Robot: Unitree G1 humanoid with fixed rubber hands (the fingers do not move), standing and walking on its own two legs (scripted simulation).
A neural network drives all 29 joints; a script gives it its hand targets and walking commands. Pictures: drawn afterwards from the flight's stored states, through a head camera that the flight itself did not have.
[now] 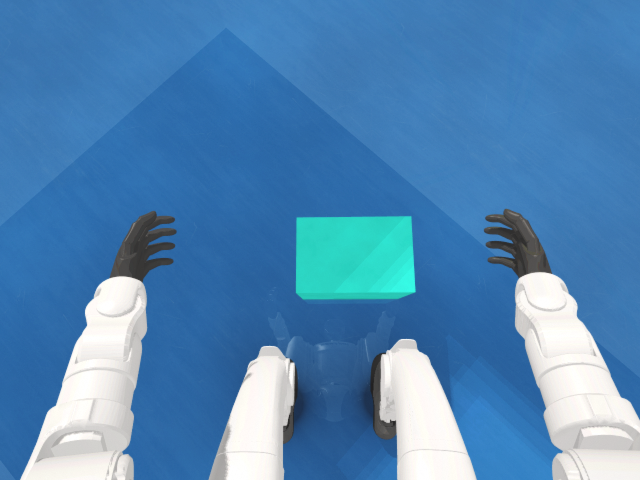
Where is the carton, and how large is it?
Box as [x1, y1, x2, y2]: [296, 216, 414, 299]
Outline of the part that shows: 410,216 297,217 296,293 303,299 398,298 414,292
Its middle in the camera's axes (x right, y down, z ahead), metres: +0.08 +0.05 +0.95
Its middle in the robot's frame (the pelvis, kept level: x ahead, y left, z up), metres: +0.44 -0.05 -0.57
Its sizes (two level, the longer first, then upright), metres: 0.257 0.169 0.224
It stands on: the floor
